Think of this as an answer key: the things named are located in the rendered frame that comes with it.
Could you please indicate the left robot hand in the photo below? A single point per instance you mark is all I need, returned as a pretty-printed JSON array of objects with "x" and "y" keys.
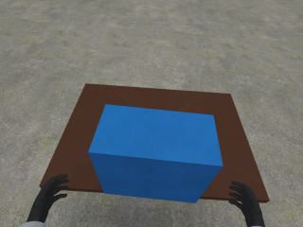
[{"x": 46, "y": 198}]

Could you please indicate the right robot hand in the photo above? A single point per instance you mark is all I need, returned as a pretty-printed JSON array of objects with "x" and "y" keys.
[{"x": 249, "y": 204}]

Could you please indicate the carton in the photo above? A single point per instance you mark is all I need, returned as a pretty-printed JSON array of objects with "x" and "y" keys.
[{"x": 155, "y": 154}]

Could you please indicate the table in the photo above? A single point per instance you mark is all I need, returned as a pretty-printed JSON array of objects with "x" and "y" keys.
[{"x": 71, "y": 155}]

